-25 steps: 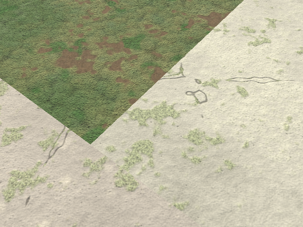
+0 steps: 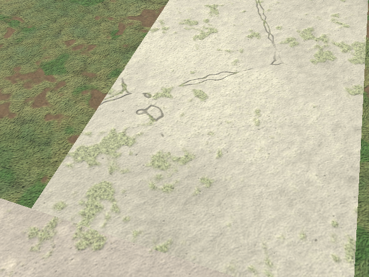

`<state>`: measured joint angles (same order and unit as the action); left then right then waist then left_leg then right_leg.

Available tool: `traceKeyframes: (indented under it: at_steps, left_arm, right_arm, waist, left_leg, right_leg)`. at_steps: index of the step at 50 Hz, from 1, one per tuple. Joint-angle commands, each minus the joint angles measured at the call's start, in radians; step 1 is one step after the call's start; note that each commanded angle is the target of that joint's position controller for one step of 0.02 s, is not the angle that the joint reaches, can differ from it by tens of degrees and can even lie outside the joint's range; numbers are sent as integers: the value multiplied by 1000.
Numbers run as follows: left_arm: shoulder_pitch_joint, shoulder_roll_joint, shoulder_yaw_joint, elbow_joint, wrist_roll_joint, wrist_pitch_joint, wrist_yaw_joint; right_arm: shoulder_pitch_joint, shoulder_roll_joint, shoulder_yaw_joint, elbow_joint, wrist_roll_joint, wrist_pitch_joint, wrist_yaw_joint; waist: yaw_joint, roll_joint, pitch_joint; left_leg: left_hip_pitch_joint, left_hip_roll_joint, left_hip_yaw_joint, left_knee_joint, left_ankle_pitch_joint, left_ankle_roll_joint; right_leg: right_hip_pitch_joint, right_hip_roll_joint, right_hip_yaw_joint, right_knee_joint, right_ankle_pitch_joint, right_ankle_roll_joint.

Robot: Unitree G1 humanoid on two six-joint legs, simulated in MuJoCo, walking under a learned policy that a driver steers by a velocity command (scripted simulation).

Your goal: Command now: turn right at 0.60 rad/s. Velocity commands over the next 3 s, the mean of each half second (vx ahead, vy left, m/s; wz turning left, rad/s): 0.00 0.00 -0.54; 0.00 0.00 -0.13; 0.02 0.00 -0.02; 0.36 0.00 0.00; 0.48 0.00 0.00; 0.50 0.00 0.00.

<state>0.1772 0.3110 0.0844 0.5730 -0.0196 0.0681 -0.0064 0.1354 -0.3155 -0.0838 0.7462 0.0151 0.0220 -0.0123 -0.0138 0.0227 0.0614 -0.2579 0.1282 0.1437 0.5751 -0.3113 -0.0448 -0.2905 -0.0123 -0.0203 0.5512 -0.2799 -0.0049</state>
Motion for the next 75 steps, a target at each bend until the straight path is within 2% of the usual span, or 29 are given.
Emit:
traceKeyframes:
  at_steps: [1, 2, 3, 4, 5, 8, 12, 17, 22, 23, 24, 25, 26, 27, 28, 30, 34, 36, 38, 39, 40, 41, 42, 43, 50, 70, 71, 73, 75]
  left_arm:
    - [105, 297, 80, -72, 33, -31, 14]
    - [118, 234, 66, -67, 47, -55, 4]
    - [81, 206, 52, -53, 42, -70, 5]
    - [29, 184, 48, -51, 24, -72, 11]
    - [-9, 163, 37, -55, 8, -69, 17]
    - [-26, 153, 26, -61, 18, -62, 32]
    - [-7, 167, 32, -52, 14, -56, 40]
    - [-21, 183, 39, -54, 15, -44, 32]
    - [-63, 148, 21, -50, 6, -31, 27]
    - [-53, 131, 14, -44, 3, -30, 29]
    - [-9, 89, 1, -38, 18, -34, 31]
    - [38, 80, 1, -38, 18, -42, 32]
    - [4, 142, 18, -36, 31, -49, 38]
    - [-5, 185, 37, -26, 20, -49, 39]
    - [0, 172, 40, -6, 15, -43, 42]
    - [10, 116, 27, 15, 15, -30, 43]
    - [-32, 18, -13, 19, 13, -37, 32]
    - [-10, 36, -7, 40, 4, -40, 30]
    - [23, 58, -5, 67, 15, -42, 27]
    - [23, 107, 1, 56, 25, -41, 34]
    - [10, 170, 15, 63, 31, -38, 39]
    - [4, 105, 5, 71, 34, -39, 30]
    - [-4, 65, -7, 71, 39, -43, 24]
    - [-4, 60, -11, 80, 43, -48, 24]
    - [19, 48, -24, 119, 34, -73, 29]
    - [49, 24, -33, 288, 23, -82, 30]
    - [66, 22, -33, 305, 22, -80, 32]
    - [81, 64, -19, 316, 11, -72, 36]
    - [119, 109, -8, 320, 4, -82, 35]
  right_arm:
    - [-49, -60, -8, -115, -43, -19, -3]
    - [-104, -109, -23, -117, -29, -20, -11]
    - [-104, -118, -28, -115, -12, -17, -13]
    - [-76, -117, -33, -93, -15, -15, -19]
    - [-64, -128, -37, -87, -23, -11, -25]
    - [-26, -105, -33, -75, -20, -13, -17]
    - [-65, -79, -21, -91, -18, -15, -16]
    - [-75, -81, -20, -103, -11, -29, -3]
    - [-2, -68, -16, -92, -9, -47, 20]
    - [18, -69, -15, -89, -19, -51, 22]
    - [25, -118, -21, -101, -39, -52, 18]
    - [-19, -180, -28, -103, -55, -46, 14]
    - [-17, -124, -15, -111, -59, -51, 12]
    - [-27, -113, -10, -113, -47, -54, 8]
    - [-38, -115, -10, -110, -34, -53, 2]
    - [-51, -88, 2, -105, -16, -52, -3]
    - [-26, -79, 5, -88, -20, -28, -1]
    - [6, -97, 3, -76, -12, -17, -1]
    - [42, -81, 13, -62, -1, -22, 3]
    - [65, -71, 20, -58, -16, -37, 9]
    - [96, -58, 25, -62, -35, -55, 20]
    - [55, -46, 32, -55, -41, -60, 20]
    - [9, -59, 30, -56, -40, -59, 20]
    - [-5, -51, 31, -54, -35, -54, 16]
    - [38, -47, 31, -15, -27, -34, -5]
    - [105, -53, 28, 136, -19, -23, -35]
    - [123, -43, 31, 150, -19, -22, -36]
    - [112, -36, 31, 157, -7, -23, -38]
    - [66, -15, 37, 129, 1, -48, -33]
  waist:
    - [40, -345, -166]
    - [94, -214, -203]
    - [60, -186, -165]
    - [32, -138, -144]
    - [18, -148, -129]
    - [-2, -160, -157]
    - [21, -163, -144]
    - [35, -177, -132]
    - [3, -178, -167]
    - [-11, -156, -164]
    - [14, -35, -180]
    - [78, 190, -129]
    - [32, 212, -127]
    - [25, 160, -106]
    - [30, 121, -99]
    - [30, 102, -84]
    - [-2, 162, -119]
    - [-4, 168, -135]
    - [10, 131, -131]
    - [-6, 59, -150]
    - [-55, -87, -159]
    - [-22, -117, -166]
    - [-3, -91, -128]
    - [-1, -84, -108]
    - [-5, -78, -40]
    - [-3, -32, -41]
    - [-2, -43, -61]
    - [18, -94, -11]
    - [46, -198, 71]
  left_leg:
    - [-412, -113, -61, 488, -372, -31]
    - [-417, -97, -179, 615, -361, -25]
    - [-416, -80, -203, 634, -276, -8]
    - [-412, -68, -211, 600, -192, -5]
    - [-403, -68, -214, 573, -133, -11]
    - [-328, -107, -201, 557, -37, -32]
    - [-310, -128, -217, 355, -25, -47]
    - [-208, -157, -233, 190, -66, -34]
    - [-29, -153, -197, -71, 46, 6]
    - [55, -130, -205, -184, 180, 28]
    - [145, 12, -336, -229, 308, 76]
    - [133, 157, -515, -251, 467, 216]
    - [72, 250, -620, -280, 451, 337]
    - [70, 230, -587, -277, 416, 343]
    - [82, 182, -527, -265, 372, 307]
    - [105, 127, -442, -240, 395, 264]
    - [138, 49, -325, -201, 499, 239]
    - [155, 53, -337, -173, 515, 240]
    - [103, 37, -333, -166, 453, 186]
    - [41, 20, -314, -153, 366, 129]
    - [7, -55, -236, -147, 241, 76]
    - [69, -87, -184, -139, 144, 30]
    - [70, -94, -176, -122, 132, 12]
    - [70, -92, -174, -114, 144, 13]
    - [64, -89, -179, -113, 172, 8]
    - [87, -87, -175, -129, 216, -4]
    - [92, -104, -155, -122, 130, -3]
    - [5, -160, -94, -32, -138, 15]
    - [-135, -169, -77, 113, -188, 35]
  right_leg:
    - [313, -385, 563, -185, 659, -329]
    - [283, -362, 527, -208, 576, -358]
    - [245, -302, 437, -208, 499, -301]
    - [222, -243, 379, -206, 408, -244]
    - [198, -219, 355, -206, 402, -218]
    - [156, -175, 328, -209, 427, -219]
    - [170, -161, 379, -199, 322, -221]
    - [111, -152, 482, -177, 245, -228]
    - [104, -121, 504, -93, 356, -186]
    - [65, -91, 486, -75, 290, -146]
    - [-5, -23, 409, 28, 106, -82]
    - [-130, 129, 235, 147, -191, -19]
    - [-140, 102, 211, 319, -356, 35]
    - [-166, 88, 211, 452, -339, 57]
    - [-187, 85, 211, 510, -301, 73]
    - [-199, 70, 219, 512, -238, 99]
    - [-54, 22, 88, 176, -196, 115]
    - [27, 30, 58, -13, -77, 105]
    - [170, 23, 70, -240, 161, 65]
    - [259, -49, 148, -210, 315, 33]
    - [258, -93, 188, -116, 386, -17]
    - [175, -78, 178, -117, 228, -47]
    - [135, -64, 180, -136, 151, -45]
    - [108, -57, 179, -146, 126, -34]
    - [54, -40, 177, -148, 124, -21]
    - [84, -3, 131, -143, 191, -18]
    - [91, 4, 127, -156, 87, -22]
    - [54, -14, 180, -205, -322, -72]
    - [27, -148, 383, -328, -585, -160]
